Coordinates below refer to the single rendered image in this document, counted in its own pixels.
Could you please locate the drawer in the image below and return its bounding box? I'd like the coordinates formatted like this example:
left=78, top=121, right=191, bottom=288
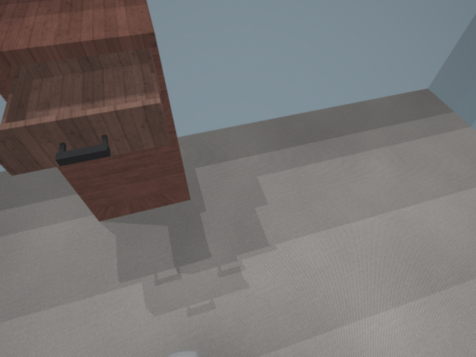
left=0, top=48, right=171, bottom=176

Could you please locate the cabinet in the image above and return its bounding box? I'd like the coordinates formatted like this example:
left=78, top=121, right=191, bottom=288
left=0, top=0, right=190, bottom=222

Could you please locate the handle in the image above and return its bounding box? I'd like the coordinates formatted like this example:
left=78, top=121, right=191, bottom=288
left=55, top=135, right=111, bottom=166

